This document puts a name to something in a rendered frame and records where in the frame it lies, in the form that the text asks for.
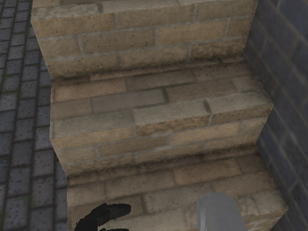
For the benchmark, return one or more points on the left robot hand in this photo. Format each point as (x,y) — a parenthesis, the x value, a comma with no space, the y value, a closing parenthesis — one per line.
(102,214)

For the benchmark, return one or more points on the robot right thigh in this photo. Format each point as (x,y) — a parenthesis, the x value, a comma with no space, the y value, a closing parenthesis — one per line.
(218,212)

